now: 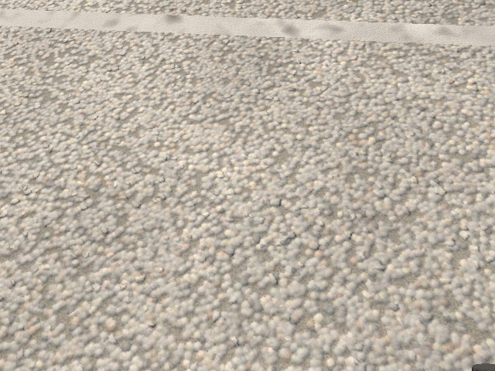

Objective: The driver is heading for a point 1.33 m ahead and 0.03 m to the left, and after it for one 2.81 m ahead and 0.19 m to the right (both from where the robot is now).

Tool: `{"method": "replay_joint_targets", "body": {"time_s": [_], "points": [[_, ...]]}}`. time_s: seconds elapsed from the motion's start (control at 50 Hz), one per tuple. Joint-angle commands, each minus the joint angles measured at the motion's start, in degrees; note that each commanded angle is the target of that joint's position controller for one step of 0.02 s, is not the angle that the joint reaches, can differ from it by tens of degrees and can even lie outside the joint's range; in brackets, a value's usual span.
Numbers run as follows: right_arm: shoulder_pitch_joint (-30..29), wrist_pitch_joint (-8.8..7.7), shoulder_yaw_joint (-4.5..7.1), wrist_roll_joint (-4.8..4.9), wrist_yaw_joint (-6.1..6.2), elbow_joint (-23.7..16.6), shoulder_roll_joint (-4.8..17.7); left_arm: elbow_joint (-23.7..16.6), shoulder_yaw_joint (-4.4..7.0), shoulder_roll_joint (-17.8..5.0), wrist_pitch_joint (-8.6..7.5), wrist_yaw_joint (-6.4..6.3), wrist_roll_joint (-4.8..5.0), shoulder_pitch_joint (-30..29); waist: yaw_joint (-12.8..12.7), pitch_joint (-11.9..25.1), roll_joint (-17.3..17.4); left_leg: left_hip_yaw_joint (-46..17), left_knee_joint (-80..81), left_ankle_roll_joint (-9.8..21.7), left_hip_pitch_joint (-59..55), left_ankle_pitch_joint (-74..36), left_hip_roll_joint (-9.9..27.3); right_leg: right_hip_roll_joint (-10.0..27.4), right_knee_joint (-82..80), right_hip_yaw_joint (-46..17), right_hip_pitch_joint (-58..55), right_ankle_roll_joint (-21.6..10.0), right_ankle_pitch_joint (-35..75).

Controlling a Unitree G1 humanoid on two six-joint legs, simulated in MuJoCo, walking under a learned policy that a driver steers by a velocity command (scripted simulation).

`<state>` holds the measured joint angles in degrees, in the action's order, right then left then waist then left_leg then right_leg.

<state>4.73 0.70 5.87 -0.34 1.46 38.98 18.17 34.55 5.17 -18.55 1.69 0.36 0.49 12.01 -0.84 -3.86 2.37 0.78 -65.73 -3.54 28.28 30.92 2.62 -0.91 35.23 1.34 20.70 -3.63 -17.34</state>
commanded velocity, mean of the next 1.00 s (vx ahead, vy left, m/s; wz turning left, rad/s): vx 0.21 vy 0.00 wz -0.08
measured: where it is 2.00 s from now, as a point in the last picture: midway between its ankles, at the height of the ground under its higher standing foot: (185, 172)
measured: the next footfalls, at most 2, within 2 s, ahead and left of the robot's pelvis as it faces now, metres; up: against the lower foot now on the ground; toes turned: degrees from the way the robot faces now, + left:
left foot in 0.38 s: +0.16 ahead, +0.10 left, +0.00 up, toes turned -30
right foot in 0.68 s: +0.03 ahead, -0.11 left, +0.00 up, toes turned -8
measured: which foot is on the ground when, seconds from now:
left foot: up 0.00-0.36, down 0.38-0.68, up 0.70-1.00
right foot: down 0.00-0.38, up 0.40-0.66, down 0.68-1.00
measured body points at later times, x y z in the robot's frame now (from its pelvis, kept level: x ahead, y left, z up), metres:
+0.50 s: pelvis +0.05 +0.03 +0.01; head +0.09 +0.03 +0.46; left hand +0.34 +0.20 -0.07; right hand +0.08 -0.29 -0.08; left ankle +0.12 +0.12 -0.73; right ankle -0.02 -0.09 -0.69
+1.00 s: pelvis +0.18 +0.02 +0.00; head +0.20 +0.00 +0.45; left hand +0.15 +0.31 -0.11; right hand +0.39 -0.25 -0.08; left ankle +0.31 +0.15 -0.65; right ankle -0.01 -0.10 -0.73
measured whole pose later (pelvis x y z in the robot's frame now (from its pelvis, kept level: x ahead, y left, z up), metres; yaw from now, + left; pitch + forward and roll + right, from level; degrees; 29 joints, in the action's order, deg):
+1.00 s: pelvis +0.18 +0.02 +0.00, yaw +0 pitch +3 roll +0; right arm 6.2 2.2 4.6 -2.5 -6.6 36.1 19.9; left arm 45.9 3.6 -17.0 -5.0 -0.3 -2.5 28.3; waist -4.8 1.3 2.2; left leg 0.6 -61.0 1.2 46.4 7.6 3.7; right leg 1.9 11.0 8.2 -8.9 2.2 -22.5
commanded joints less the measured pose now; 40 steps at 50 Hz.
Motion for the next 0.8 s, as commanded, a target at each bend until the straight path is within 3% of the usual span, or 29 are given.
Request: {"method": "replay_joint_targets", "body": {"time_s": [0.02,0.06,0.14,0.22,0.3,0.34,0.36,0.38,0.4,0.42,0.44,0.46,0.48,0.52,0.56,0.6,0.62,0.66,0.68,0.7,0.72,0.74,0.76,0.78,0.8], "points": [[-4.24,-1.66,1.44,-0.64,0.87,-5.85,5.85,-4.81,2.37,-9.45,-0.93,-1.78,1.18,-2.43,1.22,8.47,-7.13,-6.33,-2.04,0.59,12.97,-7.73,-0.47,13.77,-15.27,-21.40,-14.92,-10.16,24.85],[-1.97,-1.70,1.03,-0.61,0.39,-4.50,4.31,-5.69,2.25,-9.42,-0.39,-2.52,0.41,-3.18,1.93,10.30,-7.08,-5.85,0.48,-0.36,9.54,-11.98,-2.65,11.66,-14.71,-19.95,-13.50,-9.64,26.98],[-2.93,-1.77,0.19,-0.05,0.25,-3.99,2.74,-5.76,2.74,-10.71,0.10,-3.10,0.82,-1.96,0.97,9.91,-8.18,-7.10,12.65,-1.87,7.75,-14.50,-5.37,9.45,-13.92,-22.87,-13.15,-8.92,20.23],[-4.01,-2.24,0.28,0.30,-0.30,-3.75,3.54,-6.65,3.00,-11.17,0.67,-2.90,0.69,-3.09,0.25,8.83,-10.87,-8.50,21.03,-1.75,3.84,-14.41,-6.92,8.06,-12.77,-28.13,-10.38,-8.01,13.95],[-3.28,-3.40,0.72,0.66,-0.98,-3.47,4.81,-7.42,3.03,-11.12,1.09,-2.37,0.88,-4.24,-0.11,9.79,-13.08,-9.60,28.47,-0.54,-0.96,-12.81,-7.65,7.18,-9.79,-33.62,-11.38,-7.36,19.38],[-0.20,-3.92,1.20,0.75,-1.41,-2.48,5.85,-7.98,2.75,-10.58,1.25,-2.21,1.16,-6.20,1.27,10.84,-13.78,-8.86,35.92,0.50,-6.47,-15.30,-6.93,6.03,-7.39,-34.40,-11.61,-6.09,21.86],[2.50,-4.12,1.31,0.51,-1.66,-1.30,6.14,-8.14,2.17,-9.49,1.31,-2.24,1.29,-7.43,2.44,11.88,-13.24,-7.37,42.37,1.38,-11.73,-22.53,-5.49,4.85,-4.93,-32.21,-11.02,-4.58,20.91],[2.52,-4.06,1.42,-0.16,-1.68,-1.33,7.39,-7.61,1.15,-6.71,1.25,-2.28,0.67,-4.53,0.86,13.38,-9.29,-11.74,44.82,3.66,-18.35,-29.32,0.25,2.38,-0.81,-29.10,-8.14,-2.32,12.01],[-1.65,-3.54,1.04,-1.21,-1.44,-3.27,9.40,-6.80,-0.36,-2.58,1.09,-2.14,-0.71,-0.08,-3.09,12.72,4.99,-24.45,47.89,8.82,-22.03,-39.23,10.41,-4.96,9.10,-20.32,-2.04,0.99,-8.60],[-0.30,-3.57,0.35,-2.98,-1.64,-2.25,7.52,-7.63,0.41,-5.47,0.66,-2.42,-0.77,-0.47,-3.52,9.42,14.54,-37.58,49.59,19.12,-18.33,-41.26,16.54,-7.77,18.36,-16.26,4.15,4.94,-22.85],[-2.36,-4.06,-1.06,-1.84,-1.98,-3.16,3.56,-5.55,0.98,-8.13,0.32,-2.65,-1.11,1.55,-3.42,8.52,9.18,-36.99,48.84,20.56,-16.85,-36.82,16.38,-4.68,23.59,-18.23,3.72,7.06,-20.05],[-3.15,-4.07,-2.00,-0.96,-2.15,-2.92,1.01,-4.18,0.83,-7.74,0.20,-2.38,-1.48,-0.05,-2.74,7.94,5.36,-30.48,47.80,17.73,-16.42,-32.33,12.47,-3.10,22.59,-17.52,2.55,8.33,-16.72],[-3.11,-3.66,-2.07,-0.10,-2.27,-2.38,1.72,-3.49,0.45,-5.92,0.31,-2.18,-2.01,-0.93,-2.91,7.69,4.41,-27.15,47.65,14.87,-17.53,-27.16,8.70,-1.34,18.64,-14.04,2.41,9.33,-15.09],[-1.66,-2.22,-0.78,1.33,-1.82,-2.22,6.09,-3.96,-0.26,-3.53,-0.37,-1.87,-1.81,-4.24,-1.01,5.47,5.63,-25.12,46.16,13.10,-18.07,-31.61,4.84,-0.76,8.80,-9.43,1.45,10.27,-12.05],[2.62,-0.88,1.11,1.44,-1.21,-2.22,10.55,-3.73,-0.12,-3.29,-1.10,-1.96,-0.47,-6.16,1.41,6.63,7.09,-26.29,44.88,13.56,-21.43,-35.79,3.48,-3.86,3.23,-6.79,0.24,9.90,-11.38],[3.59,-0.34,1.61,1.87,-0.84,-2.66,10.80,-2.91,0.29,-3.76,-1.51,-2.27,0.57,-5.55,1.71,8.31,8.44,-29.68,44.71,14.07,-24.46,-36.01,4.16,-4.56,-0.82,-7.36,-0.20,9.19,-9.18],[4.41,-0.02,1.52,2.48,-0.43,-2.54,9.88,-2.36,0.35,-3.82,-1.77,-2.22,0.84,-4.00,1.25,10.66,8.26,-30.61,46.11,14.05,-24.47,-24.10,3.54,-4.53,-4.29,-7.15,-2.44,8.25,-7.95],[3.33,0.79,1.23,3.60,0.47,-3.17,8.61,-0.44,0.59,-2.80,-2.68,-1.62,1.56,-0.04,-1.55,9.47,8.62,-29.81,48.56,11.95,-12.63,3.53,0.27,-3.69,-15.87,-5.11,-14.92,4.59,-0.25],[1.33,0.64,0.82,3.20,0.67,-4.36,7.21,1.26,1.37,-4.79,-3.18,-1.73,1.31,4.87,-4.14,8.73,7.39,-27.26,45.23,8.52,0.93,6.98,-2.25,1.26,-17.44,-7.97,-27.71,1.79,-0.37],[-0.93,-0.04,-0.48,3.00,0.53,-6.64,2.24,2.76,2.46,-9.34,-3.78,-1.94,-0.07,11.23,-6.57,9.84,-4.53,-15.83,29.49,4.26,15.76,6.15,-7.22,13.64,-19.87,-21.49,-37.24,-3.30,-14.96],[-3.16,-1.50,-0.88,3.28,0.18,-9.16,1.66,2.80,3.00,-11.63,-4.88,-1.16,-1.74,8.57,-5.52,4.04,-13.83,-12.23,17.80,4.14,24.50,-0.90,-6.08,23.37,-25.11,-36.49,-31.03,-8.08,-23.27],[-2.12,-2.33,-0.35,2.89,-0.34,-8.84,4.56,1.37,2.02,-8.19,-5.95,-1.51,-1.93,4.07,-3.27,1.31,-12.06,-11.49,11.08,4.01,26.12,-6.04,-1.37,23.55,-25.42,-34.42,-28.23,-8.00,-23.31],[0.41,-2.63,0.05,2.60,-0.93,-7.28,5.47,1.03,1.23,-5.39,-6.57,-2.03,-1.06,2.34,-2.25,0.79,-11.18,-10.36,7.86,3.56,26.40,-9.86,-0.80,20.83,-25.91,-29.14,-28.32,-6.01,-19.67],[2.30,-2.80,0.08,2.29,-1.25,-6.24,5.15,1.23,0.88,-4.53,-6.84,-2.27,-0.40,2.88,-2.16,1.41,-10.58,-9.19,4.51,3.05,27.18,-12.48,0.02,18.95,-25.78,-25.00,-29.81,-4.44,-15.69],[2.36,-3.00,-0.29,2.17,-1.76,-6.23,4.06,2.05,0.57,-4.17,-7.07,-2.25,-0.34,4.58,-2.86,0.11,-9.91,-8.26,0.73,2.80,28.74,-15.08,0.85,17.86,-26.08,-20.99,-29.30,-3.87,-10.83]]}}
